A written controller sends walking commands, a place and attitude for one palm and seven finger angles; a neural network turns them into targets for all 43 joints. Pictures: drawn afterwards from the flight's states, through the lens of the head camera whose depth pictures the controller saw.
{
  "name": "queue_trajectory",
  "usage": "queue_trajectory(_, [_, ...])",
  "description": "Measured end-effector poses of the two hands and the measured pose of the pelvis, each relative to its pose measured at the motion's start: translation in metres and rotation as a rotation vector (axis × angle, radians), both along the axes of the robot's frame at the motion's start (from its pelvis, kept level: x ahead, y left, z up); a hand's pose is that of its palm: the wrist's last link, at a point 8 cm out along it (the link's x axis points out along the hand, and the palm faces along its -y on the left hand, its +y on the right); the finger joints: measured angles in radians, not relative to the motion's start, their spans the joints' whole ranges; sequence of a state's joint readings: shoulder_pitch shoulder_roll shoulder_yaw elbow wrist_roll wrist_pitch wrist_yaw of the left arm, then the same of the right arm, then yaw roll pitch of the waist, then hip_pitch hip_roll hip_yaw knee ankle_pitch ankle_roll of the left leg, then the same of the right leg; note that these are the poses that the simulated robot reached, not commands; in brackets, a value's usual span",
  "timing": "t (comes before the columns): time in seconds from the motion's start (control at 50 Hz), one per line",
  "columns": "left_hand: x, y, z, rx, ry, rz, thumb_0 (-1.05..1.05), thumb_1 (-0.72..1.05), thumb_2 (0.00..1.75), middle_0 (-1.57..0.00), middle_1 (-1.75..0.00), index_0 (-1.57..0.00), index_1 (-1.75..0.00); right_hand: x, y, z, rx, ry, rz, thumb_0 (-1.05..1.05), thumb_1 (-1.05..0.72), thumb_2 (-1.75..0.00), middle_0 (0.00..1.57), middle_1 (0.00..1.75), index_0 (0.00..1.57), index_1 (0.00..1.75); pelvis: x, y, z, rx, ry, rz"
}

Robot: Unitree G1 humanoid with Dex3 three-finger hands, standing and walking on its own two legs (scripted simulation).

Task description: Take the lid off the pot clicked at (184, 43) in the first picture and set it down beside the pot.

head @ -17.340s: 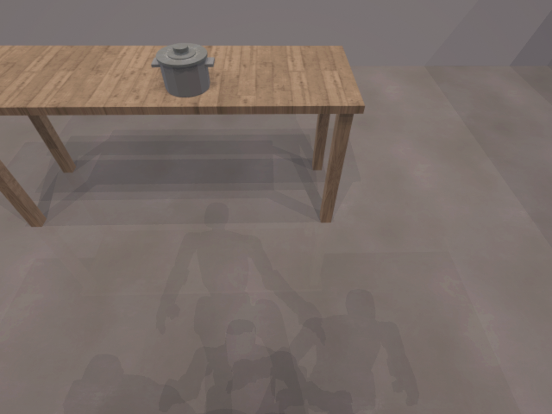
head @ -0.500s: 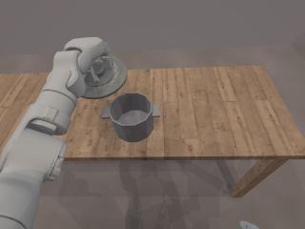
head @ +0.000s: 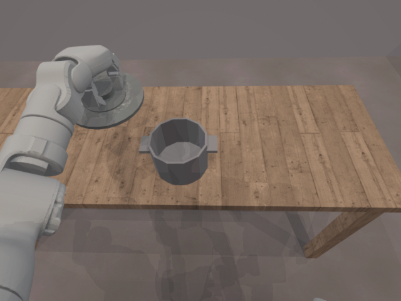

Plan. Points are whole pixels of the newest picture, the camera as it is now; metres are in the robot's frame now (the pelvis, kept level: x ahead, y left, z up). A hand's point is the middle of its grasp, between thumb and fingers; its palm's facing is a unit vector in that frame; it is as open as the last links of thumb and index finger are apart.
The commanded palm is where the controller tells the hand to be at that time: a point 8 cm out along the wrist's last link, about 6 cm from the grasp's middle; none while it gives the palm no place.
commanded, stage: move the lid sideways beside the pot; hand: left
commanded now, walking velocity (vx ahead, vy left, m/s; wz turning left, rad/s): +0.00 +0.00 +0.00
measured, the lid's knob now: (101, 90) +0.51 +0.20 +0.15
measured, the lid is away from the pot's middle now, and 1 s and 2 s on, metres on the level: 0.14 0.24 0.24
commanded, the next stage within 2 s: lower the lid onto the table in 0.92 s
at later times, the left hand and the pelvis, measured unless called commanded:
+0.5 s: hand (70, 89) +0.49 +0.25 +0.17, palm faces -0.32 -0.04 -0.95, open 7.7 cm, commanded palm +0.48 +0.25 +0.23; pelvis +0.01 +0.00 +0.00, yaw +0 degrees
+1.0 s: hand (47, 93) +0.48 +0.29 +0.17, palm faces -0.35 -0.03 -0.94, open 7.7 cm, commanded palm +0.48 +0.28 +0.23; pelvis +0.01 +0.01 +0.00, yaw +1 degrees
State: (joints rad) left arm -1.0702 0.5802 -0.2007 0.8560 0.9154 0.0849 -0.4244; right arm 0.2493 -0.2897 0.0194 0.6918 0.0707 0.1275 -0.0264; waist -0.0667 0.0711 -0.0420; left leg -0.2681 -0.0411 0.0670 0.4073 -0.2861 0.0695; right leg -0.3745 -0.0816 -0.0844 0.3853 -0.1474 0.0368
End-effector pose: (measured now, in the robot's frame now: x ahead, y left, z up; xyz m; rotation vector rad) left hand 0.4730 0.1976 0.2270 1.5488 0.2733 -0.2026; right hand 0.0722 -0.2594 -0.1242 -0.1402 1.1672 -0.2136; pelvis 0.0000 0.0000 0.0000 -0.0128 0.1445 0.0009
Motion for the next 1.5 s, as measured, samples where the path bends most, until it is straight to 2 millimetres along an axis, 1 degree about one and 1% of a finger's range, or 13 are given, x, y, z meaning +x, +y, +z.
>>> queue_trajectory(0.08, [0.003,0.008,-0.003,-0.006,0.014,0.010,0.03,0.18,0.83,-0.63,-0.93,-0.69,-0.95,-0.003,-0.001,0.000,-0.009,0.016,-0.006,0.00,-0.91,-0.90,0.20,0.30,0.20,0.29,0.001,0.001,0.000,-0.002,0.004,0.000])
queue_trajectory(0.2, [0.008,0.019,-0.001,-0.005,0.010,0.013,0.03,0.18,0.83,-0.64,-0.93,-0.69,-0.95,-0.006,-0.002,0.001,-0.020,0.031,-0.013,0.00,-0.91,-0.90,0.20,0.30,0.20,0.29,0.003,0.003,0.000,-0.005,0.014,0.002])
queue_trajectory(0.28, [0.010,0.026,0.000,-0.006,0.006,0.022,0.03,0.18,0.83,-0.63,-0.93,-0.69,-0.95,-0.006,-0.002,0.001,-0.020,0.039,-0.017,0.00,-0.91,-0.90,0.20,0.30,0.20,0.29,0.006,0.003,0.000,-0.007,0.019,0.001])
queue_trajectory(0.36, [0.011,0.036,-0.004,-0.002,0.026,0.045,0.02,0.18,0.83,-0.63,-0.93,-0.69,-0.95,-0.005,-0.002,0.001,-0.021,0.047,-0.021,0.00,-0.91,-0.90,0.20,0.30,0.20,0.29,0.007,0.003,-0.001,-0.009,0.023,-0.001])
queue_trajectory(0.64, [0.010,0.068,-0.003,0.010,0.042,0.078,0.02,0.18,0.83,-0.63,-0.93,-0.69,-0.95,0.003,-0.005,0.003,-0.041,0.071,-0.010,0.00,-0.91,-0.90,0.21,0.30,0.21,0.29,0.010,0.003,-0.001,-0.015,0.037,0.012])
queue_trajectory(0.76, [0.008,0.082,-0.001,0.005,0.044,0.095,0.02,0.18,0.83,-0.63,-0.93,-0.69,-0.95,0.004,-0.006,0.003,-0.046,0.085,-0.009,0.00,-0.91,-0.90,0.21,0.30,0.21,0.29,0.011,0.003,-0.001,-0.018,0.042,0.014])
queue_trajectory(0.9, [0.005,0.094,-0.001,0.005,0.047,0.101,0.02,0.18,0.83,-0.63,-0.93,-0.69,-0.95,0.003,-0.006,0.002,-0.047,0.104,-0.007,0.00,-0.91,-0.90,0.21,0.30,0.21,0.29,0.012,0.004,-0.001,-0.020,0.045,0.018])
queue_trajectory(1.02, [0.004,0.094,-0.001,0.017,0.051,0.081,0.02,0.18,0.83,-0.63,-0.93,-0.69,-0.95,0.004,-0.004,0.002,-0.047,0.116,0.000,0.00,-0.91,-0.90,0.21,0.30,0.21,0.29,0.012,0.006,-0.001,-0.022,0.046,0.023])
queue_trajectory(1.1, [0.005,0.093,-0.003,-0.007,0.047,0.077,0.03,0.18,0.83,-0.63,-0.93,-0.69,-0.95,0.004,-0.002,0.002,-0.045,0.115,0.000,0.00,-0.91,-0.90,0.21,0.30,0.21,0.29,0.012,0.007,-0.002,-0.022,0.048,0.023])
queue_trajectory(1.3, [0.012,0.082,-0.016,-0.004,0.057,0.043,0.03,0.18,0.83,-0.63,-0.93,-0.69,-0.95,0.000,0.001,0.001,-0.039,0.116,-0.014,0.00,-0.91,-0.90,0.21,0.30,0.21,0.29,0.013,0.008,-0.002,-0.022,0.056,0.015])
queue_trajectory(1.5, [0.013,0.082,-0.031,0.002,0.075,0.045,0.02,0.18,0.83,-0.63,-0.93,-0.69,-0.95,-0.010,0.000,-0.001,-0.040,0.142,-0.029,0.00,-0.91,-0.90,0.21,0.30,0.21,0.29,0.014,0.007,-0.003,-0.021,0.063,0.011])
